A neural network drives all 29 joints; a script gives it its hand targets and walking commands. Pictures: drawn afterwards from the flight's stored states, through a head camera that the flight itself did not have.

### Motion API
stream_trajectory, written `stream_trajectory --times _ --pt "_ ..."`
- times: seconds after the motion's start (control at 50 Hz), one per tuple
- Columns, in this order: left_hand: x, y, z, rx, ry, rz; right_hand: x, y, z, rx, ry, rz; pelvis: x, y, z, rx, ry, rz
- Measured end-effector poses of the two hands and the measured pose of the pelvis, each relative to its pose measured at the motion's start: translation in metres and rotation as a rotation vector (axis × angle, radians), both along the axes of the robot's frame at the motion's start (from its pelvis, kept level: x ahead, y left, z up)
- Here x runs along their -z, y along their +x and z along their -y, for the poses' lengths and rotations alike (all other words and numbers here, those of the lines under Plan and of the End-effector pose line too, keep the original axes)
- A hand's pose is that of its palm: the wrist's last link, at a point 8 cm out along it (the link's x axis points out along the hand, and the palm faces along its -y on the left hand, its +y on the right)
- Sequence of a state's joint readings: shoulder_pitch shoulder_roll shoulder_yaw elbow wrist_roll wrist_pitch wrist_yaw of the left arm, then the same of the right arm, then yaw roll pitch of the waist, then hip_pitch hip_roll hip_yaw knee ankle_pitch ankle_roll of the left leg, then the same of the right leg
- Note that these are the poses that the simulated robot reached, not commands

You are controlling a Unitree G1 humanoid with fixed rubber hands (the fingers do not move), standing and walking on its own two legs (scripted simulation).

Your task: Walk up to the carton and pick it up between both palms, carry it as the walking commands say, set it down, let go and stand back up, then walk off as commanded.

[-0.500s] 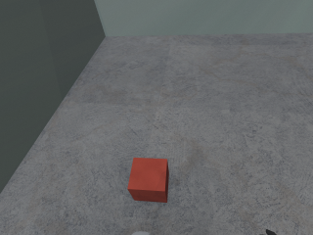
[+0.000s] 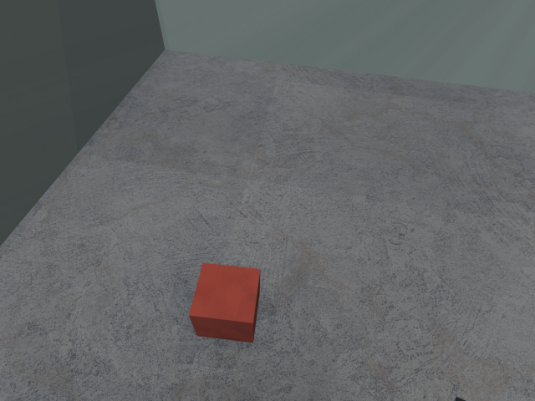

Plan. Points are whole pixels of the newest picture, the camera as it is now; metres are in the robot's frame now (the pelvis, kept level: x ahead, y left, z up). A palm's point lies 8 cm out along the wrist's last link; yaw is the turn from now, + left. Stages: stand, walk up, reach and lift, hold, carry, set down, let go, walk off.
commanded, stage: walk off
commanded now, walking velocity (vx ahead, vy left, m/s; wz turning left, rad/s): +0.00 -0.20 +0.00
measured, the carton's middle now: (228, 303) +0.54 +0.19 -0.68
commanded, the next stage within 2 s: none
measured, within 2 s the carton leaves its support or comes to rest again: neither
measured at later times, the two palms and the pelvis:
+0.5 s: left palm out of the picture +0.05 +0.16 -0.11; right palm out of the picture +0.09 -0.37 -0.13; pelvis -0.01 -0.11 -0.01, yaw +0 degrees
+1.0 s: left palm out of the picture +0.04 +0.10 -0.13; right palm out of the picture +0.07 -0.42 -0.10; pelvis -0.02 -0.15 -0.01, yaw -1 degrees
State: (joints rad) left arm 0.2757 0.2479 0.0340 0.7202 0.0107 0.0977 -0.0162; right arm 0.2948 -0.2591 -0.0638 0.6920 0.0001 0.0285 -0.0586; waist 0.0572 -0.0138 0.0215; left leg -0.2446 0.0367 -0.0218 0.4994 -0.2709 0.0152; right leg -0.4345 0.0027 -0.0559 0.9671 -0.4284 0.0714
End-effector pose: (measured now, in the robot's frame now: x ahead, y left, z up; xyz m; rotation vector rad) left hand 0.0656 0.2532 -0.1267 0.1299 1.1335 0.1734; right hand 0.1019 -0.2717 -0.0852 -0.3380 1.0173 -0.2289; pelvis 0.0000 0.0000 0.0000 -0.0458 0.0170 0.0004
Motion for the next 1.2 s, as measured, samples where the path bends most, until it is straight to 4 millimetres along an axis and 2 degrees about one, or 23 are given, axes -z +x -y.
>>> stream_trajectory --times 0.12,0.22,0.26,0.38,0.54,0.74,0.86,0.96,1.04,1.12,1.2 --pt "-0.004 -0.006 0.022 0.004 0.025 -0.01 0.013 -0.007 0.023 0.0 0.033 -0.009 0.004 -0.006 0.026 0.001 0.034 -0.004" --pt "-0.007 -0.008 0.05 0.005 0.08 0.006 0.04 -0.008 0.051 -0.005 0.089 -0.005 0.016 -0.008 0.06 -0.002 0.074 -0.001" --pt "-0.014 -0.012 0.059 -0.001 0.094 0.013 0.045 -0.009 0.057 -0.006 0.112 -0.013 0.014 -0.009 0.07 -0.006 0.07 0.005" --pt "-0.023 -0.013 0.081 0.003 0.121 0.023 0.048 -0.013 0.079 0.004 0.133 -0.022 0.011 -0.011 0.093 -0.001 0.091 0.007" --pt "-0.016 -0.015 0.098 -0.004 0.118 0.028 0.046 -0.016 0.098 0.008 0.116 -0.032 0.014 -0.013 0.11 -0.002 0.08 0.009" --pt "0.009 -0.009 0.109 0.008 0.044 0.032 0.032 -0.018 0.109 0.024 0.038 -0.008 0.021 -0.013 0.11 0.014 0.038 0.017" --pt "0.003 -0.012 0.122 0.011 0.014 0.008 0.011 -0.03 0.125 0.028 0.005 -0.033 0.006 -0.017 0.122 0.014 0.017 0.005" --pt "0.001 -0.022 0.142 0.009 0.005 -0.017 0.01 -0.033 0.143 0.016 0.008 -0.034 0.003 -0.022 0.141 0.008 0.025 -0.002" --pt "-0.002 -0.025 0.163 0.015 0.026 -0.021 0.023 -0.037 0.164 0.017 0.039 -0.037 0.008 -0.024 0.165 0.011 0.054 -0.005" --pt "-0.005 -0.027 0.187 0.016 0.074 -0.005 0.047 -0.037 0.186 0.011 0.093 -0.033 0.018 -0.026 0.194 0.008 0.081 0.003" --pt "-0.019 -0.031 0.206 0.016 0.101 0.008 0.049 -0.04 0.203 0.014 0.125 -0.043 0.012 -0.029 0.215 0.008 0.099 0.003"
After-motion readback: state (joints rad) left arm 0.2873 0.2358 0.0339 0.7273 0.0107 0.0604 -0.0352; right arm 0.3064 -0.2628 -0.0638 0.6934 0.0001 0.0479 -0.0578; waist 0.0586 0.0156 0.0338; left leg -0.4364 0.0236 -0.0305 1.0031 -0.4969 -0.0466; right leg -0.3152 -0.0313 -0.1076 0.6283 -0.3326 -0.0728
